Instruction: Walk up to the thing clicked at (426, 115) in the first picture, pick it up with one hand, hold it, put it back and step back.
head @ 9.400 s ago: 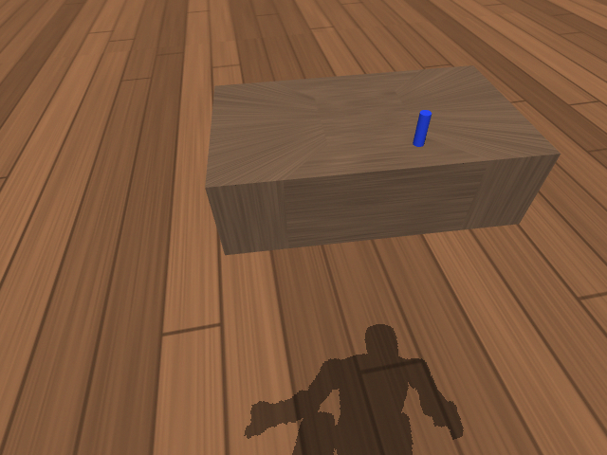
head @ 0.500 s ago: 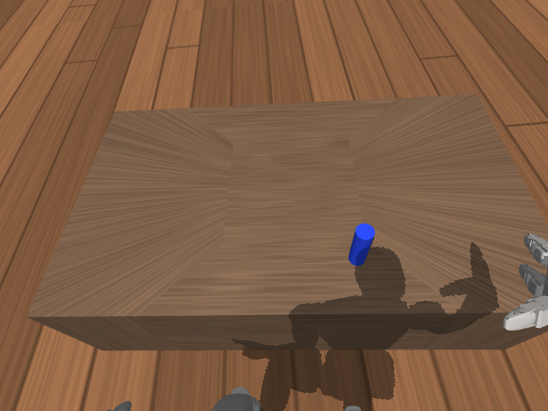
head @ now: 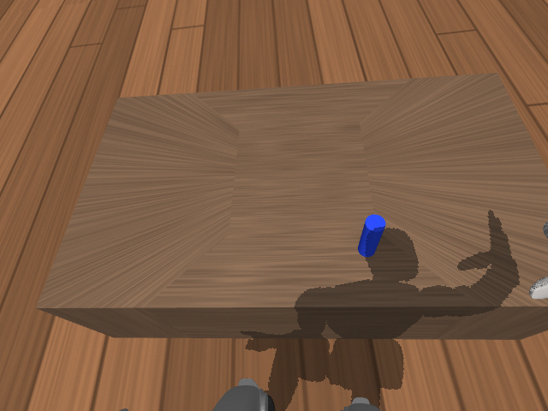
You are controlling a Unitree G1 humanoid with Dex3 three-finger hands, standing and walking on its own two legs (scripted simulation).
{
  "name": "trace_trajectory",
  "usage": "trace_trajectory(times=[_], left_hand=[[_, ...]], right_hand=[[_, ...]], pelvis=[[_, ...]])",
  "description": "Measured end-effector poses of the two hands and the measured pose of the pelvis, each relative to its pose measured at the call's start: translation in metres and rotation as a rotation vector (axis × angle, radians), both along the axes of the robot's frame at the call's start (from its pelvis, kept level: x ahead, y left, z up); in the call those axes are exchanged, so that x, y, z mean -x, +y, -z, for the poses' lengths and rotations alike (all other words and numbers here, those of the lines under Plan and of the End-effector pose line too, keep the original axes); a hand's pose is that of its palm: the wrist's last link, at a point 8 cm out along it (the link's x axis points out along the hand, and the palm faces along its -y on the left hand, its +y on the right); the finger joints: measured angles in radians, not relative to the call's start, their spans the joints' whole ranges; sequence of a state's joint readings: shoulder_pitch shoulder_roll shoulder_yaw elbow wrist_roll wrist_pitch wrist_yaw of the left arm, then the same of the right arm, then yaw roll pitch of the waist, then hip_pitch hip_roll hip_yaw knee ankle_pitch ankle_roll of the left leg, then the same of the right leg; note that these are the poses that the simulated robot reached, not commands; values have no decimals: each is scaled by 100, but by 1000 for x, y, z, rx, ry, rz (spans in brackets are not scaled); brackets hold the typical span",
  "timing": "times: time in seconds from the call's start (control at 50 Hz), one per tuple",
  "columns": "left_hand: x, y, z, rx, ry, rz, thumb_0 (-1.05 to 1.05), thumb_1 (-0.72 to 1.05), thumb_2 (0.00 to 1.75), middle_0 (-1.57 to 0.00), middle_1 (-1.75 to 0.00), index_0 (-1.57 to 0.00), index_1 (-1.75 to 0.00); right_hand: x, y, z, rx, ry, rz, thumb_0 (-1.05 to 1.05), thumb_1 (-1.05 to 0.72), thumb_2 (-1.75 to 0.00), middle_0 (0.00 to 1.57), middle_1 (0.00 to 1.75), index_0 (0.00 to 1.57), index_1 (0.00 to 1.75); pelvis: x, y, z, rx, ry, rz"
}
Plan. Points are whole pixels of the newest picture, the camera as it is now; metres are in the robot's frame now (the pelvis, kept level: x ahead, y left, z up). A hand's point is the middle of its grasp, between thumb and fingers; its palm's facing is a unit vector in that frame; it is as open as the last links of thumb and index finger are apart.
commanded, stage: go down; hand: right
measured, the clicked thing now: (370, 237) +0.51 -0.14 -0.26
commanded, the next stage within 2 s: approach in 0.66 s
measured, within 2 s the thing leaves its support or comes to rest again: neither
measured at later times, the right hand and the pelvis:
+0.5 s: hand out of the picture +0.38 -0.34 +0.00, palm faces +0.10 +0.99 -0.09, open 17.3 cm; pelvis +0.01 +0.00 +0.00, yaw +0 degrees
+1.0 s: hand (535, 232) +0.40 -0.34 -0.02, palm faces +0.08 +1.00 -0.05, open 17.4 cm; pelvis -0.01 -0.01 -0.03, yaw +1 degrees
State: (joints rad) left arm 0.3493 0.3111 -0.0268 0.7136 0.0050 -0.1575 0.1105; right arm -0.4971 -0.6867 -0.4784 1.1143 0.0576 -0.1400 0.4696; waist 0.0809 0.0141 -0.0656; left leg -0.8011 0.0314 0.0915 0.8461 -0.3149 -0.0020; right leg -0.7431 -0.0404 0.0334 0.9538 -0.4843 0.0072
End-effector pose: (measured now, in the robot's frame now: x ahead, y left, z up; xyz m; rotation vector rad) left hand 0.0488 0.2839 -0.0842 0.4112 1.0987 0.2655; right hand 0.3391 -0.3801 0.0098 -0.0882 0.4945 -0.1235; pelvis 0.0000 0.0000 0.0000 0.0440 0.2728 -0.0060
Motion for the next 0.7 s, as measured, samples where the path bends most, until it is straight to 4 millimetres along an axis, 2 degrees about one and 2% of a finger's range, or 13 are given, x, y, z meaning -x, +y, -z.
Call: trace_trajectory(times=[0.38, 0.7], left_hand=[[-10, -4, 0, 4, 12, 6, 1, 91, 90, -19, -30, -20, -30], [6, -3, 1, 3, 36, 2, 1, 91, 90, -19, -30, -19, -29]], right_hand=[[-11, -6, -3, -15, -44, -7, -2, 50, -6, 6, 5, 5, 5], [-21, -10, -11, -19, -88, -11, -2, 50, -7, 6, 5, 5, 5]], pelvis=[[-8, -4, 0, -5, 16, 0], [0, -4, 4, -8, 22, 0]])
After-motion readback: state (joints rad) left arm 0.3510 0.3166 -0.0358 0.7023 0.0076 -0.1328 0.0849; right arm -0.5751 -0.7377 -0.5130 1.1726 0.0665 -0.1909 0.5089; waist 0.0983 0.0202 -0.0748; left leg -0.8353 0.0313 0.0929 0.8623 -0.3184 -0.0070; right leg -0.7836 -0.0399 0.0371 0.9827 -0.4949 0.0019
